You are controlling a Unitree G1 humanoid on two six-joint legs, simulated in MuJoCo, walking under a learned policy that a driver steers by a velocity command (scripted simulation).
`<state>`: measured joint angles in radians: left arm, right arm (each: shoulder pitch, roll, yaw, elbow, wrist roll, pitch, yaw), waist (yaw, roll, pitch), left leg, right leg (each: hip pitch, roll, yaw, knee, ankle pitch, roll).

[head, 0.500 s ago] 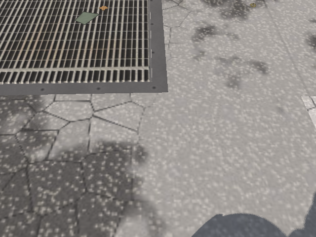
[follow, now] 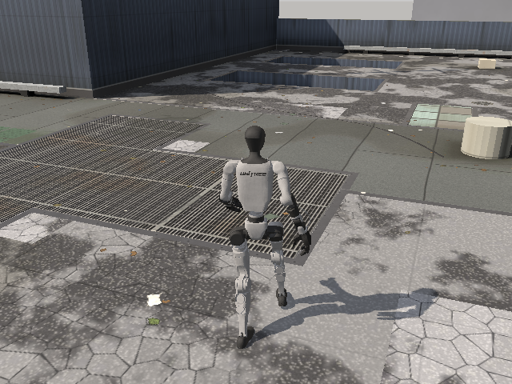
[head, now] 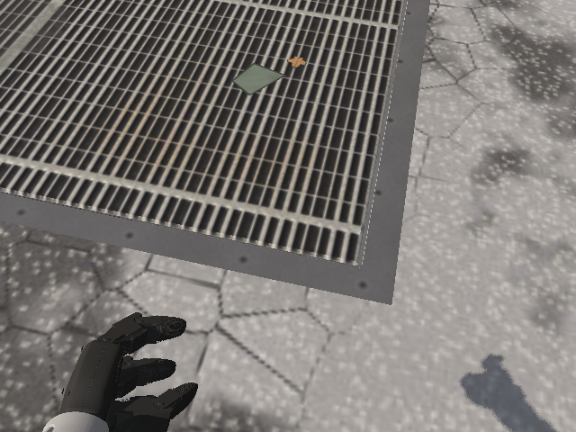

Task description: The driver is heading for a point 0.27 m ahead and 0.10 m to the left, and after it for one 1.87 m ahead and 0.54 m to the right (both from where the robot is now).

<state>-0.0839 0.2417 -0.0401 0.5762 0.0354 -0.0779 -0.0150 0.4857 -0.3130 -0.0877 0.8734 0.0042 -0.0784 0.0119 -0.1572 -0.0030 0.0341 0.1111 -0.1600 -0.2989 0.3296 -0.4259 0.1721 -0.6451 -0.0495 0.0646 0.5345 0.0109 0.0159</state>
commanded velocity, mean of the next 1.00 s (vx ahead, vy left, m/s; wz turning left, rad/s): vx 0.29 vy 0.00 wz -0.30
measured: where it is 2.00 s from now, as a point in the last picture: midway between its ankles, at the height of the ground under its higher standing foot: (297, 382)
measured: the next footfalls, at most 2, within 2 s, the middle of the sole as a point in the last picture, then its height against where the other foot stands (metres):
right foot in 0.04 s outside the picture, level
left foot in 0.40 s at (203, 425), level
